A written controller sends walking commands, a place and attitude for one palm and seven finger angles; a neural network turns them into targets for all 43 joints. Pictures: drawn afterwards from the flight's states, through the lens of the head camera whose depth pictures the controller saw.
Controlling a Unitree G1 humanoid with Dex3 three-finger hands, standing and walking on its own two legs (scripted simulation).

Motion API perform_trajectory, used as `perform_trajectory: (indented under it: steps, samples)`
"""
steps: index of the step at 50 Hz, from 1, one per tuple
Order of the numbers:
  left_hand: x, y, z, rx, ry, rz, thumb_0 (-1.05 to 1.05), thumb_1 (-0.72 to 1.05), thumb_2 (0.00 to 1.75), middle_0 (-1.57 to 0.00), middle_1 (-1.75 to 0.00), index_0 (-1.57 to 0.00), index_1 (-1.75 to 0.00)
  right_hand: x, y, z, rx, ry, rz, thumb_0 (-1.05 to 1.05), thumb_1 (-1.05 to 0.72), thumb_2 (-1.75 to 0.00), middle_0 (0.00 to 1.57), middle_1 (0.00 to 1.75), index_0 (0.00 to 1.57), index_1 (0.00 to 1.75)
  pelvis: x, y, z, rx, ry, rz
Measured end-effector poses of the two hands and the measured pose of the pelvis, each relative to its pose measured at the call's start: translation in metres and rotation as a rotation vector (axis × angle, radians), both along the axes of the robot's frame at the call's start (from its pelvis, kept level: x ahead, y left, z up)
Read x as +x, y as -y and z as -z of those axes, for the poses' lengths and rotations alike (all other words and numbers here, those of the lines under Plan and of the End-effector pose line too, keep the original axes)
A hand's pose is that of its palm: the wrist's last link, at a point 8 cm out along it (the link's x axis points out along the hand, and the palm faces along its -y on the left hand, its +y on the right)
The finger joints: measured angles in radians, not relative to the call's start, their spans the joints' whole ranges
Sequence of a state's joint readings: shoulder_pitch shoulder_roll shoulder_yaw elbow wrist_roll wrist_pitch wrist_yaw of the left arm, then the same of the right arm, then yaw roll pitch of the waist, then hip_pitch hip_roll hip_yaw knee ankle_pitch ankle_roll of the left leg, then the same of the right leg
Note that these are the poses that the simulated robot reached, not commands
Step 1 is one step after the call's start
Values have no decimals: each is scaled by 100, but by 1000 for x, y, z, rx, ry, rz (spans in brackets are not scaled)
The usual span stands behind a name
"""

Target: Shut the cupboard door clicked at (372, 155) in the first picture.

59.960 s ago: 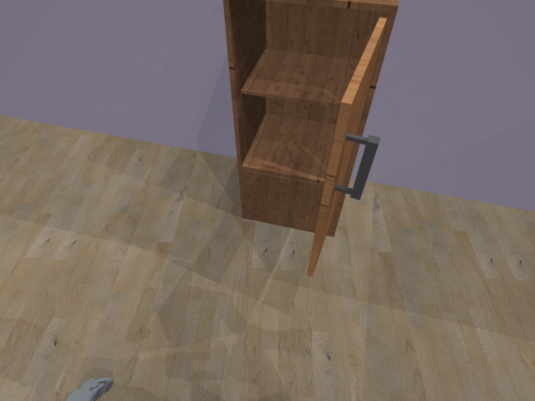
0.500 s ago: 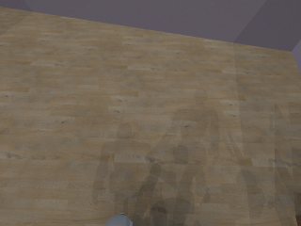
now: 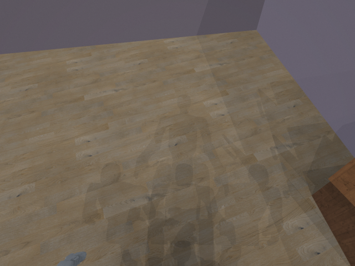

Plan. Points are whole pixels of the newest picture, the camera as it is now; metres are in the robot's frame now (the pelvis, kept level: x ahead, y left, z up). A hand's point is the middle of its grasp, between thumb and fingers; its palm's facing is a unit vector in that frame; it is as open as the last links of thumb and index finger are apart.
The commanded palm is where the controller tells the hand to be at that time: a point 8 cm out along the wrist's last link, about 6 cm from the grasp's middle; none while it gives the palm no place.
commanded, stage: turn to face it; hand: left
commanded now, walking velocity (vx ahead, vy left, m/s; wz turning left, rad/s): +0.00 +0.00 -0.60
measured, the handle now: out of the picture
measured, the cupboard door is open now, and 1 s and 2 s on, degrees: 16 16 16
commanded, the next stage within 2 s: take the last steps up to it in 1.70 s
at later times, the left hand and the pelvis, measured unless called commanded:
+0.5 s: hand (101, 263) +0.14 +0.21 -0.17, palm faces -0.21 -0.96 -0.18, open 7.4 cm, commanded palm none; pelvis +0.02 +0.03 +0.01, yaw -16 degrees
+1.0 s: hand (139, 249) +0.18 +0.11 -0.14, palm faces -0.51 -0.82 -0.27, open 7.4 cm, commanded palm none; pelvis -0.01 -0.01 +0.01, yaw -33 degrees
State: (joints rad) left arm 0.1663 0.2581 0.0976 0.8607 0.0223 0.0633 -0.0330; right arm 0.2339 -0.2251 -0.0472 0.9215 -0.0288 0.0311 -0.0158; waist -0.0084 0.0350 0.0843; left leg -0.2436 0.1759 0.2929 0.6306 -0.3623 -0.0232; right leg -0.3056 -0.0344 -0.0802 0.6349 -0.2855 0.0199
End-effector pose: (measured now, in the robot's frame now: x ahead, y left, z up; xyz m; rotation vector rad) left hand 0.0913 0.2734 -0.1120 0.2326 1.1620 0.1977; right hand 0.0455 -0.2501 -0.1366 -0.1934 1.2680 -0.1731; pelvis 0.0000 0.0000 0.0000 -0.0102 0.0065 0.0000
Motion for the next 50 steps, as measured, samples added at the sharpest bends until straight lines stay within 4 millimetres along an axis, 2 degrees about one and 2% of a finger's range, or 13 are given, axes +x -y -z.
perform_trajectory:
  steps: [2, 4, 10, 15, 20, 23, 29, 33, 37, 43, 46, 50]
  samples:
    - [15, 10, 0, 19, 27, 42, 1, 91, 90, -20, -30, -20, -30, -14, 15, 10, -4, -38, 42, 1, -90, -90, 21, 30, 20, 30, 1, 5, 6, 2, -4, 31]
    - [22, 21, -3, 21, 29, 70, 1, 91, 90, -20, -30, -20, -30, -23, 24, 11, -16, -66, 73, 1, -90, -90, 20, 30, 20, 30, 1, 7, 4, 0, -2, 47]
    - [29, 41, -3, -15, -9, 120, 1, 91, 90, -20, -30, -20, -30, -22, 29, -8, -30, -33, 120, 1, -91, -90, 20, 30, 20, 30, 4, 8, -8, 15, -8, 101]
    - [34, 44, 9, -67, -30, 158, 1, 90, 90, -20, -30, -20, -30, -8, 18, -20, -47, 27, 144, 1, -91, -90, 20, 30, 20, 30, 9, -2, -9, 9, -11, 151]
    - [42, 28, 30, -104, -55, 181, 1, 90, 90, -21, -30, -21, -30, 5, -3, -26, -82, 109, 168, 1, -91, -90, 20, 30, 20, 30, 15, -22, 1, -8, -15, 208]
    - [51, 18, 33, -104, -76, 209, 1, 90, 90, -20, -30, -20, -30, 0, -18, -32, -89, 123, 177, 1, -91, -90, 20, 30, 20, 30, 16, -30, -1, -10, -3, 256]
    - [70, 8, 17, -85, -83, 274, 1, 91, 90, -20, -30, -20, -30, -29, -35, -40, -74, 92, 247, 1, -90, -90, 21, 30, 20, 30, 16, -35, -14, -29, 0, 331]
    - [83, 14, 9, -59, -85, 327, 1, 91, 90, -20, -30, -20, -30, -56, -37, -34, -52, 64, 324, 1, -90, -90, 21, 30, 20, 30, 13, -33, -15, -26, -1, 386]
    - [97, 36, 4, -35, -75, 402, 1, 91, 90, -20, -30, -20, -30, -91, -33, -21, -23, 26, 407, 1, -90, -90, 21, 30, 20, 30, 9, -25, -12, -16, 1, 440]
    - [114, 86, 2, 1, 0, 521, 1, 91, 90, -20, -30, -20, -30, -143, -10, 12, 17, -30, 526, 1, -90, -90, 21, 30, 20, 30, -3, -2, 6, 9, 6, 517]
    - [109, 102, -5, 6, 0, 550, 1, 91, 90, -20, -30, -20, -30, -153, -1, 9, 13, -48, 562, 1, -91, -90, 20, 30, 20, 30, -6, 2, -1, 15, 7, 540]
    - [103, 115, -9, -1, -29, 580, 1, 91, 90, -20, -30, -20, -30, -153, 9, -5, -1, -10, 589, 1, -91, -90, 20, 30, 20, 30, -9, 8, -11, 31, 3, 580]
